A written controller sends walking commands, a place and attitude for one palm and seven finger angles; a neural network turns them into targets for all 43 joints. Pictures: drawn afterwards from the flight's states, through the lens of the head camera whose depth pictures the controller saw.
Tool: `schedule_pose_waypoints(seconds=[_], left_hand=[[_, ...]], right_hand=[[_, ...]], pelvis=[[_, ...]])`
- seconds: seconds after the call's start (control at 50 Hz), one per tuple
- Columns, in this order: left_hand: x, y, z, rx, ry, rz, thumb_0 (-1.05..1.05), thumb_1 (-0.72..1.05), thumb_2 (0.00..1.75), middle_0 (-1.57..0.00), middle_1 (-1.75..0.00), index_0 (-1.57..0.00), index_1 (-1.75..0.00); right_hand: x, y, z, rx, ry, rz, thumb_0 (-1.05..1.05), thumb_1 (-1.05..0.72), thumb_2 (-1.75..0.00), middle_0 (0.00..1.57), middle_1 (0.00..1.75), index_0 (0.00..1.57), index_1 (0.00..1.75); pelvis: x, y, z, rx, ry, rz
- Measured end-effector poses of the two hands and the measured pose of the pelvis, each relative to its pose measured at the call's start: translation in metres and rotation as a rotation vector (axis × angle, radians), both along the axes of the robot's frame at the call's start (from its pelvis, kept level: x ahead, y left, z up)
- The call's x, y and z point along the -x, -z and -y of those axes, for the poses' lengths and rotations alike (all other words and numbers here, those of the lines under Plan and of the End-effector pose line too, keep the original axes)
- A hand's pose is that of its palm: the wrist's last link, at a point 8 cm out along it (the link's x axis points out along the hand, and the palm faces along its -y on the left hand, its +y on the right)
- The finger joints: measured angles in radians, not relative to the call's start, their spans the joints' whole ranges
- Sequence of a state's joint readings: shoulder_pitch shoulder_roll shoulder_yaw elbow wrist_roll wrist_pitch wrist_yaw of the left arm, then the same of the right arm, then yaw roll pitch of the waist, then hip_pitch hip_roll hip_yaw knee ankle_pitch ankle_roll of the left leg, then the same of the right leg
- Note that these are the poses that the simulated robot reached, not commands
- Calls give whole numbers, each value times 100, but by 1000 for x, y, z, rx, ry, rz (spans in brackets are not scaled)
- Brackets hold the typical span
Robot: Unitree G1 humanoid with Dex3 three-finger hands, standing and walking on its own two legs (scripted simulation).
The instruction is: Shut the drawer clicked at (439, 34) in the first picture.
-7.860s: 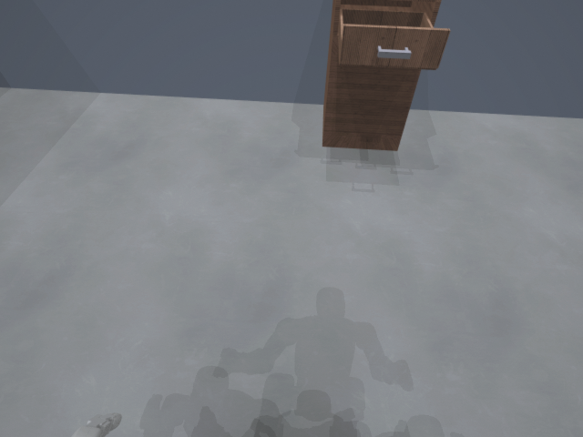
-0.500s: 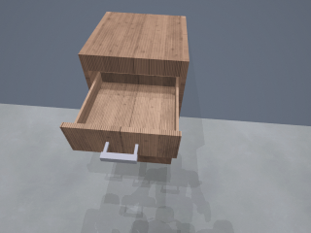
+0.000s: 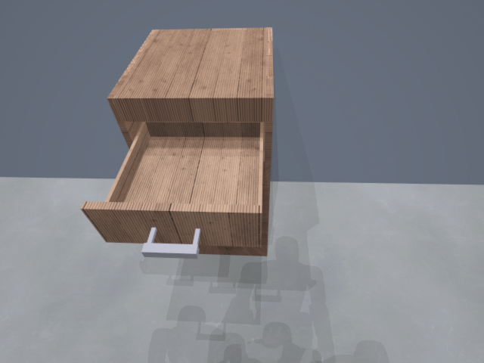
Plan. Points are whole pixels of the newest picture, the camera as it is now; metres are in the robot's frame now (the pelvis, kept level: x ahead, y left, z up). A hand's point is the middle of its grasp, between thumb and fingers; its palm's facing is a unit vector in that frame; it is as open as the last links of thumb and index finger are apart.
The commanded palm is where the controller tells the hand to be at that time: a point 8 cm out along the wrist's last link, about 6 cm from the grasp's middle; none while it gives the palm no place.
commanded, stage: come to a stop and stand still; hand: left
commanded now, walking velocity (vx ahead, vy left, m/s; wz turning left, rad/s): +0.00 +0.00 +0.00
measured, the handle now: (173, 241) +0.37 +0.18 -0.08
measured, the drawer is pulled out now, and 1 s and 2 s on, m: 0.30 0.30 0.30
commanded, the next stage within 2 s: look again from close up in 0.30 s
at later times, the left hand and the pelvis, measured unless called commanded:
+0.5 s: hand out of the picture -0.03 +0.15 -0.17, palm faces +0.02 -0.98 -0.20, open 7.3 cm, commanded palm none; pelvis +0.00 +0.00 +0.00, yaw -1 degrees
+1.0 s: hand out of the picture -0.01 +0.23 -0.18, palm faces -0.02 -0.98 -0.19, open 7.3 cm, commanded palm none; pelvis -0.01 +0.06 +0.00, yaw -1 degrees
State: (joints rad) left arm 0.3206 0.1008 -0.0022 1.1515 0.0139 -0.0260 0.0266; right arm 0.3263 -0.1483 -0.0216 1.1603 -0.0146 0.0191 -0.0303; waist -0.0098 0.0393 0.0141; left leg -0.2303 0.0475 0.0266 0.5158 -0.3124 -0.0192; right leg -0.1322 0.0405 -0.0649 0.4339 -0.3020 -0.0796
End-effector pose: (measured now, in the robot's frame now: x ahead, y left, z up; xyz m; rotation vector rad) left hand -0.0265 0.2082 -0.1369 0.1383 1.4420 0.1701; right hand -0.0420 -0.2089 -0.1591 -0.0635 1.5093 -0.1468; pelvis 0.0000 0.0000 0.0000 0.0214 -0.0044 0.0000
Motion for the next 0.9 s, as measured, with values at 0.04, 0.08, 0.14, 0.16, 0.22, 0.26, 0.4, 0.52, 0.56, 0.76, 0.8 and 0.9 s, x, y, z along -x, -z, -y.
schedule_pose_waypoints(seconds=[0.04, 0.08, 0.14, 0.16, 0.22, 0.26, 0.4, 0.52, 0.56, 0.76, 0.8, 0.9], left_hand=[[-4, 3, 11, 15, 3, 9, 1, 91, 89, -20, -30, -20, -30], [-4, 8, 19, 25, 4, -2, 2, 93, 89, -20, -30, -20, -30], [-3, 12, 27, 41, -8, -12, 2, 93, 89, -20, -30, -20, -30], [-3, 13, 30, 46, -12, -13, 2, 93, 89, -20, -30, -20, -30], [-1, 13, 34, 55, -24, -16, 2, 93, 89, -20, -30, -20, -30], [0, 13, 35, 56, -30, -20, 2, 93, 89, -20, -30, -20, -30], [4, 8, 27, 37, -33, -36, 1, 92, 89, -20, -30, -20, -30], [5, 3, 4, 0, 29, -3, 1, 91, 89, -20, -30, -20, -30], [3, 5, -7, -4, 47, 4, 1, 91, 89, -20, -30, -20, -30], [-25, 11, -54, -9, 51, 110, 1, 91, 89, -20, -30, -20, -30], [-27, 10, -59, -7, 59, 115, 1, 91, 89, -20, -30, -20, -30], [-26, 9, -67, 0, 71, 90, 0, 91, 89, -20, -30, -20, -30]], right_hand=[[-5, 0, 4, 7, -2, 12, 1, -91, -90, 20, 30, 19, 30], [-12, 0, 8, 16, -3, 28, 0, -91, -90, 20, 30, 19, 30], [-22, -2, 11, 26, -12, 45, 0, -91, -90, 20, 30, 19, 30], [-25, -3, 12, 27, -16, 49, 0, -91, -90, 20, 30, 19, 30], [-31, -5, 14, 36, -30, 52, 1, -91, -90, 20, 30, 19, 30], [-33, -5, 16, 40, -34, 50, 1, -92, -90, 20, 30, 19, 30], [-36, -6, 15, 39, -34, 54, 1, -91, -90, 20, 30, 19, 30], [-42, -10, 14, 58, -6, 123, 1, -92, -90, 20, 30, 19, 30], [-44, -10, 9, 64, -3, 158, 1, -92, -90, 20, 30, 19, 30], [-28, -10, -29, 63, -51, 156, 1, -93, -90, 20, 30, 19, 30], [-24, -10, -36, 56, -51, 148, 1, -93, -90, 20, 30, 19, 30], [-14, -11, -51, 41, -45, 119, 1, -92, -90, 20, 30, 20, 30]], pelvis=[[-1, 1, 5, 5, -1, 5], [-3, 2, 9, 14, -2, 12], [-4, 3, 15, 12, -8, 19], [-5, 2, 16, 11, -7, 20], [-5, 1, 18, 12, -6, 22], [-5, 1, 19, 13, -6, 22], [-6, 0, 15, 13, -1, 22], [3, -1, 1, 20, 29, -3], [5, 2, -7, 29, 28, -1], [11, 5, -40, 31, 21, 21], [12, 4, -45, 28, 23, 18], [12, 3, -55, 19, 26, 6]])
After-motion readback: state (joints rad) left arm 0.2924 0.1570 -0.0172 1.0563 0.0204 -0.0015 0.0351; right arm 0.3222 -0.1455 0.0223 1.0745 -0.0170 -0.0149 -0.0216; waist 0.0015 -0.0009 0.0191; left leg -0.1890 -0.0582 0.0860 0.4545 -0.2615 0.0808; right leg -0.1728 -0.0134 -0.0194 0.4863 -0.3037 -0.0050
